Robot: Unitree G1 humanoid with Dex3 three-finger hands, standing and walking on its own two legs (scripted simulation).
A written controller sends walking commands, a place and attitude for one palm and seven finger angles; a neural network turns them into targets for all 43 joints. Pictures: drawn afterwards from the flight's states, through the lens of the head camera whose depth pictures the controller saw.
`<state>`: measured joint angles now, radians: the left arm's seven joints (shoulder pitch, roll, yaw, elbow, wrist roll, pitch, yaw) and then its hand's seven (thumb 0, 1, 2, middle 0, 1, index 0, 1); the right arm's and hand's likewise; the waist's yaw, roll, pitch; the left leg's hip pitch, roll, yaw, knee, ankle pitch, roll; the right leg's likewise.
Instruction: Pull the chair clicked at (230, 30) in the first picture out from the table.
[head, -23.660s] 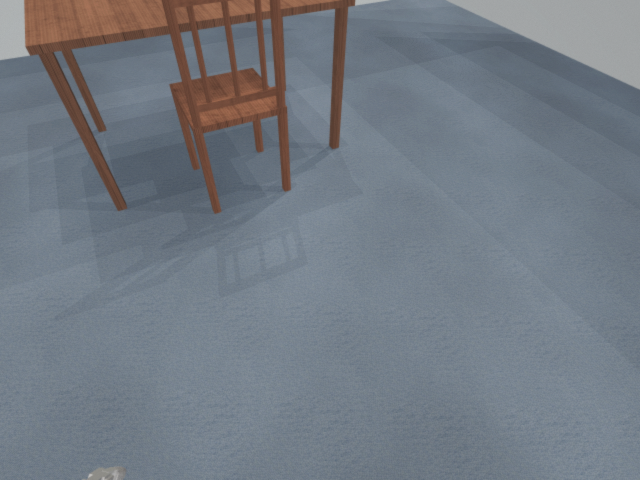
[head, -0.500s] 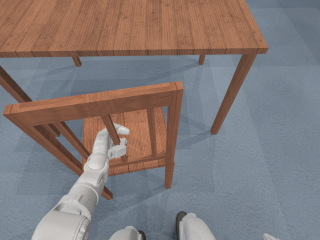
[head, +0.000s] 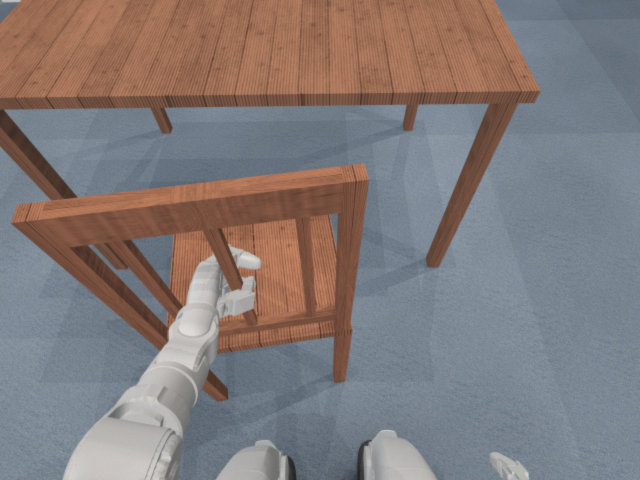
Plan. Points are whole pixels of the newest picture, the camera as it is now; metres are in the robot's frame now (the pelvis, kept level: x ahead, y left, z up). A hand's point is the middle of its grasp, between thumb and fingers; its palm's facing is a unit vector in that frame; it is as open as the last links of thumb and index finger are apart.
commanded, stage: step backward, pulling the chair out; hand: left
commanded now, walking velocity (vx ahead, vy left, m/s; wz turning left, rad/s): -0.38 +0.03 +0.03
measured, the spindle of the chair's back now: (235, 282) +0.38 +0.14 -0.06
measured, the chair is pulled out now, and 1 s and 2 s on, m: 0.21 0.26 0.47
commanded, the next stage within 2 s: none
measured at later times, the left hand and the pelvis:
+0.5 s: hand (245, 304) +0.35 +0.12 -0.05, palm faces -0.01 -0.98 -0.21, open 5.2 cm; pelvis -0.03 -0.01 +0.00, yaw +0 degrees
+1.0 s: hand (232, 329) +0.31 +0.13 -0.05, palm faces -0.07 -0.98 -0.19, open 5.1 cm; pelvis -0.08 +0.03 +0.01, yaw +0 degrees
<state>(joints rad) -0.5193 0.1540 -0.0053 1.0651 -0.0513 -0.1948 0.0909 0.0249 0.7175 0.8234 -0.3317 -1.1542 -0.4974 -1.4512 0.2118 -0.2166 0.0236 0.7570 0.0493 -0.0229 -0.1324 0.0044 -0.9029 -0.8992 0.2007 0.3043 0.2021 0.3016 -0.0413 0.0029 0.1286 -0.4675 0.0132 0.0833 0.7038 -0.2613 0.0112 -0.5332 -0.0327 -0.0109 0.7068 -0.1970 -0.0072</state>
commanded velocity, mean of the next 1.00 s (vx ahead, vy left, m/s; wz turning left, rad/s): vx -0.38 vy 0.00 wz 0.00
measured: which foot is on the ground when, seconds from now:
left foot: down 0.00-0.46, up 0.48-0.64, down 0.66-1.00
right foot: down 0.00-0.70, up 0.72-0.76, down 0.78-1.00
